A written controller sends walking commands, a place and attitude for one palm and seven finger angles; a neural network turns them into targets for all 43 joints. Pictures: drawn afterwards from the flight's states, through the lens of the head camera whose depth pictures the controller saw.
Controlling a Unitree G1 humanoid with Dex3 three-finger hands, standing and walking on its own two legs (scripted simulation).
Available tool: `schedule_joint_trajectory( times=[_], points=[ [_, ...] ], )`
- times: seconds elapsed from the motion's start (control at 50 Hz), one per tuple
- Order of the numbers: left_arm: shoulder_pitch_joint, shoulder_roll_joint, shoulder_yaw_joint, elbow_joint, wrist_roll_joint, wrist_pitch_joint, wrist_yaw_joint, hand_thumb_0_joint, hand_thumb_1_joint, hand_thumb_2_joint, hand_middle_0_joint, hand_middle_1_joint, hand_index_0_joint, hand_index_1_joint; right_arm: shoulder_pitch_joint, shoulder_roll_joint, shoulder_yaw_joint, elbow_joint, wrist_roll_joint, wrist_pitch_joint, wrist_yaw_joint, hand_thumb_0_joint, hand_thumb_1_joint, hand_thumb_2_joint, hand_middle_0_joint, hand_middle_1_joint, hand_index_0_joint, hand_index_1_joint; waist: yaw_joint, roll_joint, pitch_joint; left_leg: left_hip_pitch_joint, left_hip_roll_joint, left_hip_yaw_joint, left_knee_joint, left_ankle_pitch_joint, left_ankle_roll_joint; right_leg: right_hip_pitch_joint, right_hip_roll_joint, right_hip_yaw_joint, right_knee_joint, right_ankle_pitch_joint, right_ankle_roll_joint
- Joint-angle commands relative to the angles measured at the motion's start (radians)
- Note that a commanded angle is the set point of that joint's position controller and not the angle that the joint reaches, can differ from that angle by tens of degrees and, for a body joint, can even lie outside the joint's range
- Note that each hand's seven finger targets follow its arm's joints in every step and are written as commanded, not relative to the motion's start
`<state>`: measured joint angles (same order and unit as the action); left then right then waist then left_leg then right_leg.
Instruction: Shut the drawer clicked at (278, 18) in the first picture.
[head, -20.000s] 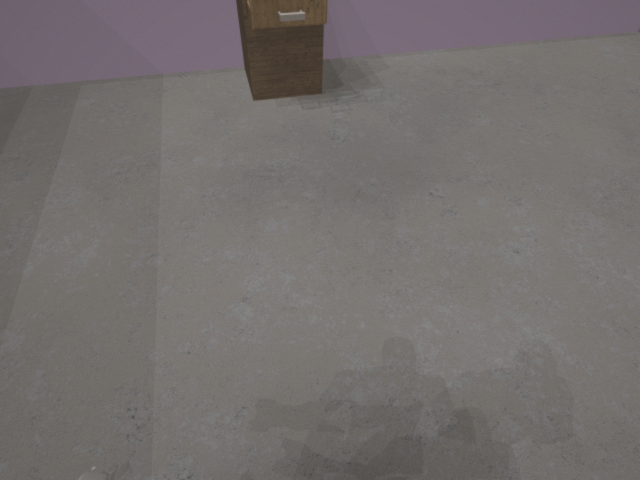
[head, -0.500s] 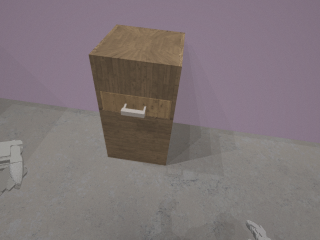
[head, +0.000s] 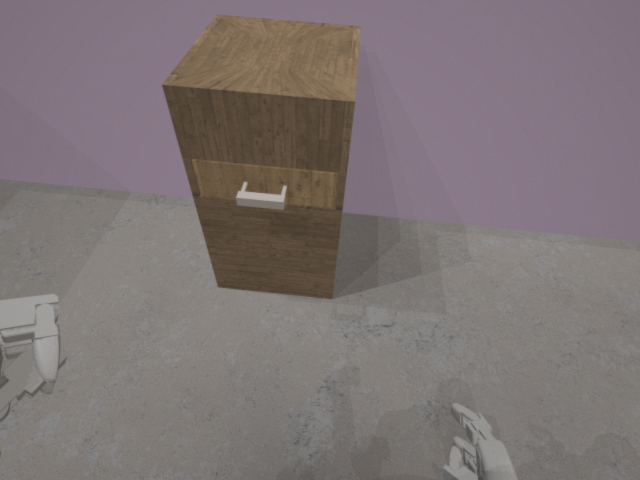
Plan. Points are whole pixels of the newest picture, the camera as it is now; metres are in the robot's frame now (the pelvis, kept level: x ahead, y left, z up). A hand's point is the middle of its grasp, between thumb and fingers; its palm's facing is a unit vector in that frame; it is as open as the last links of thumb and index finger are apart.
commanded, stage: let the arm hang, fingers relaxed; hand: left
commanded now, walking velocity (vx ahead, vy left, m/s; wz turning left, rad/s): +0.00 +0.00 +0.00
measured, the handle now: (262, 194) +0.84 +0.18 -0.23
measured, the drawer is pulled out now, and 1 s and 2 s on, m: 0.00 0.00 0.00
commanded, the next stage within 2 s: look to check the result in 1.14 s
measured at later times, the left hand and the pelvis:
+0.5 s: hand out of the picture -0.04 +0.20 -0.17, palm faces +0.05 -0.97 -0.24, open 4.1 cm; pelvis +0.00 +0.00 +0.00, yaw +2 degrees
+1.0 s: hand out of the picture -0.01 +0.16 -0.17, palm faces +0.05 -0.98 -0.18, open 7.3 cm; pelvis +0.00 +0.01 +0.01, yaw +1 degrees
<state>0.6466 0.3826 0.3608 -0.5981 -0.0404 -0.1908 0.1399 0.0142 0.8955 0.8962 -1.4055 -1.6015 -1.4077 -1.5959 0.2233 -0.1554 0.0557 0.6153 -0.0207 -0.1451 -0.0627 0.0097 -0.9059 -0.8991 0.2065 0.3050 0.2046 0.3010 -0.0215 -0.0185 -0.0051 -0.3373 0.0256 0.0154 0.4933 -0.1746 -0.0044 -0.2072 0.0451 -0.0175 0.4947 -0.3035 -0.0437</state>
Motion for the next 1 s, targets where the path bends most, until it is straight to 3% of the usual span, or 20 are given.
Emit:
schedule_joint_trajectory(
  times=[0.0, 0.02, 0.04, 0.06, 0.08, 0.12, 0.14, 0.16, 0.18, 0.22, 0.24, 0.26, 0.28, 0.32, 0.36, 0.42, 0.52, 0.62, 0.78, 0.98],
  points=[
    [0.020, 0.154, 0.139, -0.166, -0.021, -0.063, 0.026, 0.000, 0.900, 0.900, -1.400, -1.600, -1.400, -1.600, -0.084, -0.143, -0.076, -0.136, 0.018, -0.022, -0.009, 0.000, -0.900, -0.900, 0.200, 0.300, 0.200, 0.300, -0.002, -0.017, -0.061, 0.047, 0.024, -0.020, 0.090, -0.019, 0.006, -0.044, -0.210, 0.228, -0.195, 0.123, -0.062],
    [-0.159, 0.004, -0.261, 0.681, 0.098, 0.087, -0.124, 0.000, 0.900, 0.900, -1.400, -1.600, -1.400, -1.600, -0.106, -0.282, -0.136, 0.113, 0.014, -0.047, 0.081, 0.000, -0.900, -0.900, 0.200, 0.300, 0.200, 0.300, -0.044, 0.038, -0.038, 0.010, 0.079, -0.071, 0.264, 0.213, 0.009, -0.148, -0.264, 0.113, 0.042, 0.540, -0.047],
    [-0.137, -0.030, -0.237, 0.682, 0.086, 0.164, -0.133, 0.000, 0.900, 0.900, -1.360, -1.557, -1.360, -1.557, -0.006, -0.221, -0.143, 0.101, 0.017, 0.014, 0.076, 0.000, -0.900, -0.900, 0.200, 0.300, 0.200, 0.300, -0.036, 0.030, -0.121, 0.066, 0.064, -0.069, 0.213, 0.247, 0.004, -0.097, -0.190, 0.098, 0.084, 0.566, -0.035],
    [-0.162, -0.063, -0.255, 0.715, 0.081, 0.177, -0.137, 0.000, 0.900, 0.900, -1.320, -1.513, -1.320, -1.513, 0.012, -0.205, -0.127, 0.106, 0.015, 0.041, 0.069, 0.000, -0.900, -0.900, 0.200, 0.300, 0.200, 0.300, -0.015, -0.004, -0.127, 0.050, 0.072, -0.079, 0.185, 0.258, 0.023, -0.101, -0.167, 0.063, 0.106, 0.449, -0.016],
    [-0.202, -0.064, -0.268, 0.766, 0.085, 0.181, -0.138, 0.000, 0.900, 0.900, -1.280, -1.470, -1.280, -1.470, 0.014, -0.204, -0.121, 0.101, 0.008, 0.060, 0.065, 0.000, -0.900, -0.900, 0.200, 0.300, 0.200, 0.300, -0.007, -0.111, -0.125, 0.037, 0.085, -0.106, 0.158, 0.279, 0.040, -0.078, -0.140, 0.046, 0.121, 0.401, -0.001],
    [-0.257, -0.054, -0.272, 0.880, 0.082, 0.185, -0.137, 0.000, 0.900, 0.900, -1.200, -1.383, -1.200, -1.383, -0.014, -0.211, -0.104, 0.095, -0.003, 0.089, 0.054, 0.000, -0.900, -0.900, 0.200, 0.300, 0.200, 0.300, 0.015, -0.220, -0.062, -0.006, 0.069, -0.115, 0.141, 0.217, 0.055, -0.056, -0.146, 0.068, 0.051, 0.377, -0.002],
    [-0.287, -0.042, -0.273, 0.948, 0.081, 0.186, -0.136, 0.000, 0.900, 0.900, -1.160, -1.340, -1.160, -1.340, -0.022, -0.210, -0.102, 0.103, -0.009, 0.098, 0.052, 0.000, -0.900, -0.900, 0.200, 0.300, 0.200, 0.300, 0.016, -0.231, -0.049, 0.003, 0.045, -0.099, 0.144, 0.208, 0.046, -0.046, -0.166, 0.084, 0.028, 0.422, -0.014],
    [-0.319, -0.030, -0.274, 1.023, 0.078, 0.189, -0.132, 0.000, 0.900, 0.900, -1.120, -1.297, -1.120, -1.297, -0.030, -0.209, -0.103, 0.122, -0.012, 0.109, 0.050, 0.000, -0.900, -0.900, 0.200, 0.300, 0.200, 0.300, 0.011, -0.186, -0.029, 0.029, 0.030, -0.091, 0.130, 0.201, 0.039, -0.053, -0.180, 0.094, 0.011, 0.427, -0.025],
    [-0.344, -0.018, -0.276, 1.099, 0.074, 0.191, -0.128, 0.000, 0.900, 0.900, -1.080, -1.253, -1.080, -1.253, -0.037, -0.203, -0.099, 0.142, -0.014, 0.120, 0.051, 0.000, -0.900, -0.900, 0.200, 0.300, 0.200, 0.300, 0.010, -0.092, -0.006, 0.044, 0.027, -0.087, 0.104, 0.200, 0.033, -0.059, -0.181, 0.098, -0.002, 0.385, -0.028],
    [-0.371, -0.030, -0.295, 1.240, 0.063, 0.193, -0.122, 0.000, 0.900, 0.900, -1.000, -1.167, -1.000, -1.167, -0.041, -0.179, -0.083, 0.198, -0.017, 0.131, 0.049, 0.000, -0.900, -0.900, 0.200, 0.300, 0.200, 0.300, 0.013, 0.067, 0.017, 0.067, 0.050, -0.115, 0.006, 0.203, 0.037, -0.048, -0.145, 0.093, -0.029, 0.231, -0.014],
    [-0.371, -0.032, -0.304, 1.305, 0.059, 0.194, -0.121, 0.000, 0.900, 0.900, -0.960, -1.123, -0.960, -1.123, -0.043, -0.173, -0.075, 0.222, -0.013, 0.135, 0.048, 0.000, -0.900, -0.900, 0.200, 0.300, 0.200, 0.300, 0.018, 0.113, 0.035, 0.057, 0.058, -0.131, -0.038, 0.173, 0.041, -0.030, -0.130, 0.088, -0.049, 0.157, -0.007],
    [-0.362, -0.038, -0.310, 1.363, 0.057, 0.194, -0.121, 0.000, 0.900, 0.900, -0.920, -1.080, -0.920, -1.080, -0.046, -0.170, -0.072, 0.247, -0.011, 0.137, 0.046, 0.000, -0.900, -0.900, 0.200, 0.300, 0.200, 0.300, 0.023, 0.149, 0.038, 0.058, 0.061, -0.136, -0.068, 0.123, 0.040, -0.018, -0.122, 0.095, -0.074, 0.100, -0.008],
    [-0.355, -0.031, -0.313, 1.413, 0.056, 0.192, -0.122, 0.000, 0.900, 0.900, -0.880, -1.037, -0.880, -1.037, -0.042, -0.174, -0.071, 0.267, -0.007, 0.139, 0.044, 0.000, -0.900, -0.900, 0.200, 0.300, 0.200, 0.300, 0.025, 0.121, 0.049, 0.061, 0.065, -0.141, -0.082, 0.097, 0.040, -0.009, -0.120, 0.091, -0.102, 0.078, -0.009],
    [-0.332, -0.054, -0.316, 1.491, 0.051, 0.187, -0.121, 0.000, 0.900, 0.900, -0.800, -0.950, -0.800, -0.950, -0.018, -0.157, -0.071, 0.309, -0.007, 0.143, 0.040, 0.000, -0.900, -0.900, 0.200, 0.300, 0.200, 0.300, 0.023, 0.174, 0.010, 0.099, 0.060, -0.128, -0.103, 0.033, 0.035, 0.013, -0.124, 0.102, -0.141, 0.054, -0.016],
    [-0.324, -0.054, -0.321, 1.552, 0.050, 0.184, -0.124, 0.000, 0.900, 0.900, -0.720, -0.863, -0.720, -0.863, 0.006, -0.149, -0.071, 0.347, -0.003, 0.143, 0.037, 0.000, -0.900, -0.900, 0.200, 0.300, 0.200, 0.300, 0.021, 0.161, -0.013, 0.130, 0.061, -0.122, -0.118, 0.017, 0.033, 0.024, -0.124, 0.097, -0.158, 0.054, -0.020],
    [-0.317, -0.065, -0.332, 1.620, 0.050, 0.180, -0.122, 0.000, 0.900, 0.900, -0.600, -0.733, -0.600, -0.733, 0.041, -0.148, -0.075, 0.396, 0.003, 0.146, 0.034, 0.000, -0.900, -0.900, 0.200, 0.300, 0.200, 0.300, 0.013, 0.059, 0.011, 0.174, 0.063, -0.109, -0.118, 0.034, 0.032, -0.005, -0.130, 0.087, -0.194, 0.055, -0.019],
    [-0.290, -0.077, -0.339, 1.696, 0.050, 0.179, -0.114, 0.000, 0.900, 0.900, -0.400, -0.517, -0.400, -0.517, 0.073, -0.133, -0.077, 0.461, 0.008, 0.148, 0.030, 0.000, -0.900, -0.900, 0.200, 0.300, 0.200, 0.300, 0.011, 0.015, 0.053, 0.193, 0.068, -0.101, -0.141, 0.041, 0.034, -0.027, -0.130, 0.073, -0.209, 0.043, -0.015],
    [-0.269, -0.097, -0.341, 1.730, 0.050, 0.181, -0.107, 0.000, 0.900, 0.900, -0.200, -0.300, -0.200, -0.300, 0.086, -0.114, -0.079, 0.492, 0.007, 0.151, 0.028, 0.000, -0.900, -0.900, 0.200, 0.300, 0.200, 0.300, 0.011, 0.022, 0.089, 0.189, 0.064, -0.098, -0.157, 0.011, 0.035, -0.048, -0.128, 0.071, -0.211, 0.005, -0.015],
    [-0.254, -0.133, -0.340, 1.740, 0.054, 0.184, -0.101, 0.000, 0.900, 0.900, -0.200, -0.300, -0.200, -0.300, 0.105, -0.072, -0.079, 0.505, 0.004, 0.156, 0.028, 0.000, -0.900, -0.900, 0.200, 0.300, 0.200, 0.300, 0.014, 0.005, 0.117, 0.159, 0.055, -0.090, -0.166, -0.033, 0.031, -0.067, -0.127, 0.073, -0.211, -0.045, -0.010],
    [-0.265, -0.149, -0.334, 1.730, 0.052, 0.176, -0.098, 0.000, 0.900, 0.900, -0.200, -0.300, -0.200, -0.300, 0.117, -0.055, -0.078, 0.510, 0.003, 0.143, 0.024, 0.000, -0.900, -0.900, 0.200, 0.300, 0.200, 0.300, 0.018, 0.035, 0.105, 0.161, 0.060, -0.085, -0.146, 0.084, 0.030, -0.028, -0.128, 0.075, -0.192, 0.077, -0.009]
  ],
)
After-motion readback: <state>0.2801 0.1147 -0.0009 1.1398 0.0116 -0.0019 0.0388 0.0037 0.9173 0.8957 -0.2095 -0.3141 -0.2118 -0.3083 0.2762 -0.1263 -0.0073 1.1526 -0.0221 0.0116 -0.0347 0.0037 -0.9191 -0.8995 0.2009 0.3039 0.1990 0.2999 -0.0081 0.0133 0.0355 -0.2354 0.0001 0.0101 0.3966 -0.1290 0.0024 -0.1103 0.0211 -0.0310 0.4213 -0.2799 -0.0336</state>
